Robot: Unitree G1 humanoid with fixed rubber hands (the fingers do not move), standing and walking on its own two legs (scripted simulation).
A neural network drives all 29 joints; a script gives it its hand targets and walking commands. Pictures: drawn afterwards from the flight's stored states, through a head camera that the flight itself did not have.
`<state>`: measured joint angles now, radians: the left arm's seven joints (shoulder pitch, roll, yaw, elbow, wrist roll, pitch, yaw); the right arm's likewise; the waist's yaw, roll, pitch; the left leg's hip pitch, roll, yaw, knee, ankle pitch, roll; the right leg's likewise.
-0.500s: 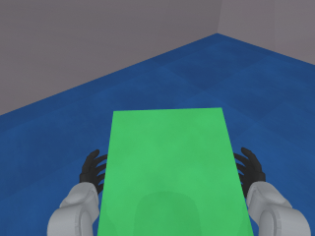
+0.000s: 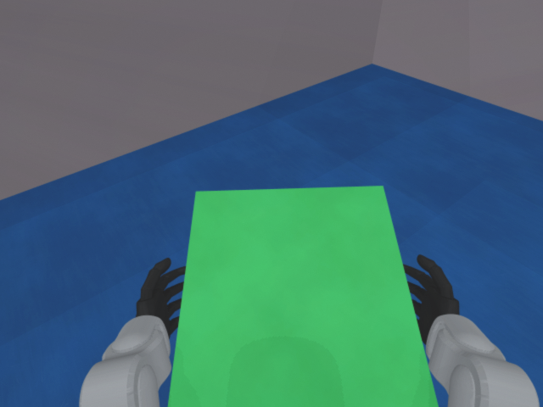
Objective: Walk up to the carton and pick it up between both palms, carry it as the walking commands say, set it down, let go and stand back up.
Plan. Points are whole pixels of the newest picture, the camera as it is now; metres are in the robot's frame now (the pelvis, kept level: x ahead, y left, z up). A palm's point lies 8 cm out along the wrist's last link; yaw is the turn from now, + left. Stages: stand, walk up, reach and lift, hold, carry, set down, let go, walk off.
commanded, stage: carry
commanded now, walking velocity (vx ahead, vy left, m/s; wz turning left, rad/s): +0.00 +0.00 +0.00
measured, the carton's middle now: (292, 317) +0.26 -0.01 +0.04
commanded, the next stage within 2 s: none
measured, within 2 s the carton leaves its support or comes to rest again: neither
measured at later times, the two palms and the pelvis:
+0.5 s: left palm (153, 344) +0.19 +0.16 +0.10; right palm (452, 343) +0.19 -0.18 +0.10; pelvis -0.03 -0.01 +0.00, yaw +1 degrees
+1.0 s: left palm (167, 352) +0.19 +0.15 +0.08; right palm (455, 347) +0.19 -0.19 +0.08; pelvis -0.04 -0.02 +0.00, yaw +0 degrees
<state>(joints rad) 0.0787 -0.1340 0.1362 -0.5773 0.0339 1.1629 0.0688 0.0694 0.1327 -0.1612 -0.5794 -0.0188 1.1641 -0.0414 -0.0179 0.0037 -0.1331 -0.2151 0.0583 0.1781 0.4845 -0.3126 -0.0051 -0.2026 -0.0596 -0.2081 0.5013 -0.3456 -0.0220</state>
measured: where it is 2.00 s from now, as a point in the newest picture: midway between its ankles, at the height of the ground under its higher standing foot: outside the picture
